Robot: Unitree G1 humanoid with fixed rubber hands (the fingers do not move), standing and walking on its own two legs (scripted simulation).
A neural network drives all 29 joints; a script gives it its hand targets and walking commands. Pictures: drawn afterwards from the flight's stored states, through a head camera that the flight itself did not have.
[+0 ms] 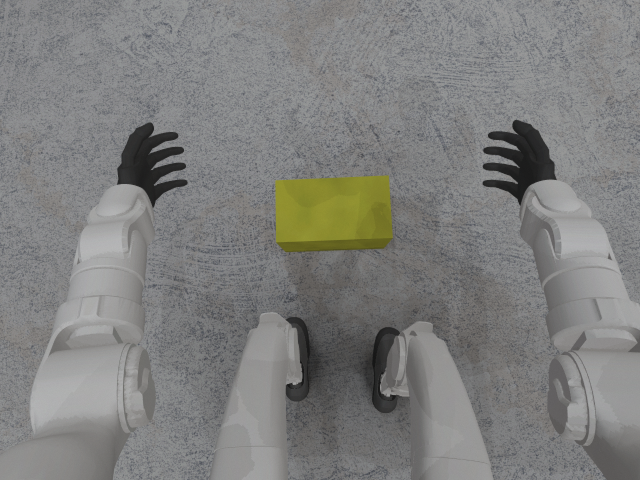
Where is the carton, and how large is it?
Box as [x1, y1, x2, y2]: [275, 175, 392, 251]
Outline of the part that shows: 388,175 275,180 276,242 285,251 383,248 392,237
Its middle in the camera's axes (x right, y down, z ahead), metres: +0.03 -0.05 +0.96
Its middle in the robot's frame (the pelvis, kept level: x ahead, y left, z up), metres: +0.51 +0.04 -0.56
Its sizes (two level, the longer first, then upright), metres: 0.264 0.147 0.170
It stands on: the floor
